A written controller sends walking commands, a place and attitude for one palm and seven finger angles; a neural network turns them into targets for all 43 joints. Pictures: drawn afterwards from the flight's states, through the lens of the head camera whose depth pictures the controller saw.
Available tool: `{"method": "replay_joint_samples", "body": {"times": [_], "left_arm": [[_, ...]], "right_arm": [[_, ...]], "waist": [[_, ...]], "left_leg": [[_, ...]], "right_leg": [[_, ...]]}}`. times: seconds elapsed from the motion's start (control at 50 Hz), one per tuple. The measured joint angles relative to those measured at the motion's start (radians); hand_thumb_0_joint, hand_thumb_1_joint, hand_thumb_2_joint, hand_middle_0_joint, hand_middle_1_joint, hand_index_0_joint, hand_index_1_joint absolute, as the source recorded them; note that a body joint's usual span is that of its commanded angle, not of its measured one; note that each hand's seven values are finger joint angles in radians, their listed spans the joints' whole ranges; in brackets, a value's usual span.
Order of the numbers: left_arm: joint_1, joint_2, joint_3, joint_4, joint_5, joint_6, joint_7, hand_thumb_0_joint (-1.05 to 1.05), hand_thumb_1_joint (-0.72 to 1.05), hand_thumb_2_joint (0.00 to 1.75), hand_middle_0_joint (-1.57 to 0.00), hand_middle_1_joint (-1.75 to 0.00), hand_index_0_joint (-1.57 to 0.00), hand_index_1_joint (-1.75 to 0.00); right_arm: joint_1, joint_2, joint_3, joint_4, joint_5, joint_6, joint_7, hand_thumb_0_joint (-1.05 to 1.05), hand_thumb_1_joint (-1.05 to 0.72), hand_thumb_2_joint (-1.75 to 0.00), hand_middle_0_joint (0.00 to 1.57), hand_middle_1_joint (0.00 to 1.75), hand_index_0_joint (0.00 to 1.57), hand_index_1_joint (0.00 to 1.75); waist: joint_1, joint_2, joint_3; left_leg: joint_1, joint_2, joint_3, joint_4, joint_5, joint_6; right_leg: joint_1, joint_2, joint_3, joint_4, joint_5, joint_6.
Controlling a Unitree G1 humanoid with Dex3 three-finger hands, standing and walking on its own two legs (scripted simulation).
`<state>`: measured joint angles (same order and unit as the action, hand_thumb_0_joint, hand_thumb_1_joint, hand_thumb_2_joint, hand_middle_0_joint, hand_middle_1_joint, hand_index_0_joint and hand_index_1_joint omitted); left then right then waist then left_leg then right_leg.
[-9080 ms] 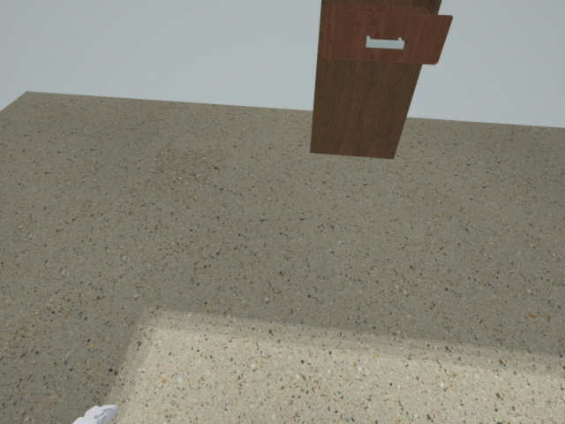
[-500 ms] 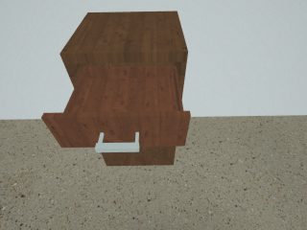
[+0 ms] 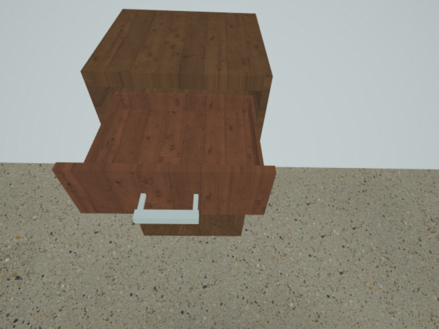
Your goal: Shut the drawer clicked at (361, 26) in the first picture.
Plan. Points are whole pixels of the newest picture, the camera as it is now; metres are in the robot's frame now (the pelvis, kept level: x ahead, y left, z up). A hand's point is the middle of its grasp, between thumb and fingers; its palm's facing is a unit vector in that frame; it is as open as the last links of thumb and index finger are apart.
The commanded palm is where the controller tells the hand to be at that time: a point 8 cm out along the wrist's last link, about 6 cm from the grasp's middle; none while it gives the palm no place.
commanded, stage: shuffle to correct the standing spot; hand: left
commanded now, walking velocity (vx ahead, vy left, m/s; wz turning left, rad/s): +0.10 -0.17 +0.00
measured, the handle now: (168, 207) +0.35 +0.13 -0.01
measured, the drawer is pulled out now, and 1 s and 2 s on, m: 0.29 0.29 0.29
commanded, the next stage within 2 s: come to a stop and stand still in 0.22 s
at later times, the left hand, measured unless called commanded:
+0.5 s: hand out of the picture -0.02 +0.09 -0.19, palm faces +0.09 -0.99 -0.13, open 7.4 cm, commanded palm none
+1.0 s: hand out of the picture +0.06 +0.08 -0.17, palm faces +0.07 -0.97 -0.23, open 7.4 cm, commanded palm none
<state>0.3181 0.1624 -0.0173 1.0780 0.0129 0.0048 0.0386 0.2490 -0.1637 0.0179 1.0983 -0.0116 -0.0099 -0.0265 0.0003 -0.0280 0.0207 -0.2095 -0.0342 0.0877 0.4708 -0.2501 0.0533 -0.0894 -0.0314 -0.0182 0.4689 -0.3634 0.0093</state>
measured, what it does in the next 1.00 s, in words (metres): steps to the right: right foot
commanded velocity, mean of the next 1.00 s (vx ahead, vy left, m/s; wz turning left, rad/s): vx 0.00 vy -0.02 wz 0.06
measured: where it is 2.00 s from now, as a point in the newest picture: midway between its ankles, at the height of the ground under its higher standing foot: outside the picture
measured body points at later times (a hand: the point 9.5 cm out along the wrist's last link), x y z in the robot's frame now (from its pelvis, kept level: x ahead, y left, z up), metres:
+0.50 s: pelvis +0.05 -0.05 -0.01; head +0.06 -0.04 +0.44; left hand -0.02 +0.14 -0.18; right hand +0.10 -0.28 -0.16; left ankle +0.06 +0.04 -0.74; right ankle -0.05 -0.12 -0.72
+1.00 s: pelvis +0.06 -0.09 +0.00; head +0.07 -0.10 +0.45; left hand +0.06 +0.14 -0.15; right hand +0.08 -0.32 -0.16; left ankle +0.06 +0.04 -0.74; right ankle +0.02 -0.16 -0.74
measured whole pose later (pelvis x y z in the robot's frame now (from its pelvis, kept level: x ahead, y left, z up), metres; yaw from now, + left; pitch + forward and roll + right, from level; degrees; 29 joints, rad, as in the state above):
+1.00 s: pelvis +0.06 -0.09 +0.00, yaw +2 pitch -1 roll +1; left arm 0.30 0.16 -0.02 1.04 0.01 -0.01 0.04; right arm 0.25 -0.16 0.01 1.10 0.00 0.01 -0.03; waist 0.01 0.00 0.04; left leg -0.19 0.03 0.07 0.43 -0.22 -0.03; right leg -0.13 0.03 -0.09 0.46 -0.31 -0.07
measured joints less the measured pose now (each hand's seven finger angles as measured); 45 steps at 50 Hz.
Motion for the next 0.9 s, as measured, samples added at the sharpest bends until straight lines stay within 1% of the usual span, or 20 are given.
{"method": "replay_joint_samples", "body": {"times": [0.06,0.14,0.18,0.22,0.24,0.28,0.32,0.36,0.4,0.42,0.46,0.48,0.52,0.56,0.58,0.6,0.62,0.64,0.72,0.9], "left_arm": [[0.014,0.006,0.003,0.004,0.007,0.010,-0.007,0.00,0.91,0.90,-0.19,-0.30,-0.20,-0.30],[0.028,0.013,0.007,0.007,0.013,0.016,-0.013,0.01,0.91,0.90,-0.19,-0.30,-0.20,-0.30],[0.033,0.012,0.010,0.011,0.014,0.015,-0.014,0.01,0.91,0.90,-0.19,-0.30,-0.20,-0.30],[0.040,0.008,0.012,0.009,0.014,0.007,-0.014,0.01,0.91,0.90,-0.19,-0.30,-0.20,-0.30],[0.046,0.006,0.014,0.005,0.013,0.001,-0.013,0.01,0.91,0.90,-0.19,-0.30,-0.20,-0.30],[0.059,0.006,0.017,-0.001,0.013,-0.012,-0.007,0.01,0.91,0.90,-0.19,-0.30,-0.20,-0.30],[0.070,0.003,0.018,-0.001,0.016,-0.023,0.000,0.00,0.91,0.90,-0.19,-0.30,-0.20,-0.30],[0.082,-0.006,0.017,0.006,0.017,-0.027,0.004,0.00,0.91,0.90,-0.19,-0.30,-0.20,-0.30],[0.093,-0.019,0.010,0.020,0.015,-0.029,0.006,0.00,0.91,0.90,-0.19,-0.30,-0.20,-0.30],[0.097,-0.028,0.005,0.030,0.010,-0.028,0.005,0.00,0.91,0.90,-0.19,-0.30,-0.20,-0.30],[0.102,-0.046,-0.004,0.045,-0.005,-0.022,0.001,0.00,0.91,0.90,-0.20,-0.30,-0.20,-0.30],[0.098,-0.049,-0.006,0.052,-0.013,-0.016,0.001,0.01,0.91,0.90,-0.20,-0.30,-0.20,-0.30],[0.085,-0.048,-0.004,0.047,-0.014,0.001,0.007,0.01,0.91,0.90,-0.20,-0.30,-0.20,-0.30],[0.054,-0.049,-0.004,0.028,-0.012,0.012,0.009,0.01,0.91,0.90,-0.20,-0.30,-0.20,-0.30],[0.036,-0.050,-0.004,0.015,-0.010,0.011,0.009,0.01,0.91,0.90,-0.20,-0.30,-0.20,-0.30],[0.019,-0.048,-0.003,0.000,-0.007,0.005,0.010,0.01,0.91,0.90,-0.20,-0.30,-0.20,-0.30],[0.003,-0.048,-0.002,-0.008,-0.003,-0.002,0.011,0.01,0.91,0.90,-0.20,-0.30,-0.20,-0.30],[-0.009,-0.047,-0.001,-0.013,0.000,-0.004,0.012,0.01,0.91,0.90,-0.20,-0.30,-0.20,-0.30],[-0.011,-0.018,0.004,-0.026,0.003,-0.003,0.010,0.02,0.93,0.90,-0.20,-0.30,-0.20,-0.30],[-0.016,0.012,0.008,-0.039,-0.004,-0.007,0.008,0.01,0.92,0.90,-0.19,-0.30,-0.20,-0.30]], "right_arm": [[0.007,0.008,-0.007,-0.003,-0.003,0.005,0.000,0.01,-0.92,-0.89,0.20,0.30,0.20,0.30],[0.022,0.014,-0.016,-0.007,-0.005,0.008,-0.003,0.00,-0.91,-0.89,0.20,0.30,0.21,0.30],[0.037,0.012,-0.021,-0.003,-0.005,0.011,-0.003,0.00,-0.91,-0.89,0.20,0.30,0.21,0.30],[0.055,0.007,-0.023,0.006,-0.004,0.015,-0.002,0.00,-0.91,-0.89,0.20,0.30,0.20,0.30],[0.062,0.007,-0.024,0.010,-0.004,0.019,-0.002,0.00,-0.91,-0.89,0.20,0.30,0.20,0.30],[0.070,0.011,-0.024,0.020,-0.004,0.027,-0.001,0.00,-0.91,-0.89,0.20,0.30,0.20,0.30],[0.063,0.018,-0.025,0.026,-0.006,0.031,0.000,0.01,-0.91,-0.89,0.20,0.30,0.20,0.30],[0.043,0.022,-0.025,0.024,-0.005,0.030,0.000,0.01,-0.91,-0.89,0.20,0.30,0.20,0.29],[0.014,0.022,-0.022,0.014,-0.002,0.021,-0.002,0.01,-0.91,-0.89,0.19,0.30,0.20,0.29],[0.000,0.018,-0.020,0.008,-0.002,0.014,-0.008,0.01,-0.92,-0.89,0.19,0.30,0.20,0.29],[-0.019,0.006,-0.018,-0.006,-0.001,-0.007,-0.013,0.01,-0.92,-0.89,0.19,0.30,0.20,0.29],[-0.026,0.008,-0.016,-0.010,-0.001,-0.014,-0.018,0.01,-0.92,-0.89,0.19,0.30,0.20,0.29],[-0.029,0.017,-0.013,-0.018,0.003,-0.014,-0.022,0.01,-0.93,-0.89,0.19,0.30,0.20,0.29],[-0.038,0.016,-0.010,-0.023,0.004,-0.011,-0.026,0.01,-0.93,-0.89,0.19,0.30,0.20,0.29],[-0.045,0.014,-0.009,-0.027,0.005,-0.007,-0.028,0.01,-0.94,-0.89,0.19,0.30,0.20,0.29],[-0.053,0.012,-0.008,-0.030,0.007,-0.003,-0.028,0.00,-0.94,-0.89,0.19,0.30,0.20,0.29],[-0.062,0.010,-0.011,-0.031,0.010,0.003,-0.027,0.00,-0.95,-0.89,0.20,0.30,0.20,0.29],[-0.068,0.006,-0.016,-0.031,0.012,0.008,-0.025,0.00,-0.95,-0.89,0.20,0.30,0.20,0.30],[-0.064,0.002,-0.024,-0.045,0.011,0.023,-0.010,0.00,-0.95,-0.89,0.20,0.30,0.20,0.30],[-0.028,-0.005,-0.017,-0.024,0.008,0.023,-0.006,0.00,-0.94,-0.89,0.19,0.30,0.20,0.29]], "waist": [[0.000,-0.012,-0.004],[-0.002,-0.017,-0.004],[-0.007,-0.003,-0.010],[-0.008,0.019,-0.017],[-0.008,0.026,-0.020],[-0.004,0.025,-0.021],[0.005,0.014,-0.014],[0.015,0.002,-0.001],[0.019,-0.008,0.013],[0.016,-0.007,0.021],[0.006,0.011,0.033],[0.004,0.004,0.034],[0.015,-0.019,0.023],[0.027,-0.023,0.022],[0.030,-0.020,0.027],[0.032,-0.019,0.034],[0.033,-0.011,0.043],[0.031,0.001,0.046],[0.019,0.019,0.018],[0.009,0.027,0.017]], "left_leg": [[-0.008,-0.001,0.006,0.003,-0.005,-0.003],[-0.024,0.005,0.013,0.016,-0.013,-0.016],[-0.036,0.017,0.000,0.030,-0.022,-0.028],[-0.049,0.034,-0.023,0.052,-0.035,-0.039],[-0.059,0.043,-0.032,0.075,-0.048,-0.033],[-0.096,0.053,-0.037,0.183,-0.139,-0.024],[-0.143,0.057,-0.035,0.324,-0.213,-0.018],[-0.170,0.058,-0.023,0.390,-0.246,-0.015],[-0.160,0.051,-0.008,0.328,-0.224,-0.015],[-0.139,0.044,-0.005,0.254,-0.159,-0.015],[-0.082,0.044,-0.006,0.129,0.041,-0.005],[-0.067,0.040,-0.004,0.128,0.023,-0.004],[-0.036,0.025,0.012,0.108,-0.034,-0.008],[-0.019,0.016,0.018,0.075,-0.038,-0.014],[-0.018,0.012,0.016,0.067,-0.031,-0.017],[-0.022,0.008,0.013,0.066,-0.025,-0.021],[-0.025,0.011,0.006,0.069,-0.022,-0.027],[-0.023,0.017,-0.003,0.064,-0.018,-0.033],[-0.023,0.034,-0.019,0.023,0.007,-0.055],[0.003,0.059,-0.021,-0.021,0.023,-0.074]], "right_leg": [[-0.025,-0.003,0.005,0.036,-0.020,-0.012],[-0.070,-0.007,-0.018,0.087,-0.041,-0.029],[-0.067,0.004,-0.033,0.078,-0.044,-0.031],[-0.052,0.024,-0.055,0.055,-0.041,-0.045],[-0.043,0.034,-0.067,0.044,-0.042,-0.053],[-0.025,0.046,-0.089,0.029,-0.047,-0.069],[-0.004,0.054,-0.102,0.012,-0.050,-0.081],[0.018,0.061,-0.105,-0.002,-0.051,-0.088],[0.031,0.063,-0.103,0.005,-0.057,-0.089],[0.031,0.064,-0.105,0.028,-0.060,-0.088],[0.011,0.073,-0.113,0.130,-0.064,-0.075],[-0.011,0.065,-0.110,0.199,-0.059,-0.056],[-0.056,0.040,-0.079,0.279,-0.126,-0.030],[-0.089,0.015,-0.058,0.257,-0.162,-0.017],[-0.097,0.003,-0.050,0.209,-0.132,-0.014],[-0.100,-0.009,-0.036,0.144,-0.053,-0.011],[-0.099,-0.008,-0.043,0.128,0.001,-0.016],[-0.094,0.000,-0.052,0.120,0.012,-0.027],[-0.093,0.021,-0.067,0.083,0.007,-0.060],[-0.063,0.050,-0.067,0.024,0.033,-0.076]]}}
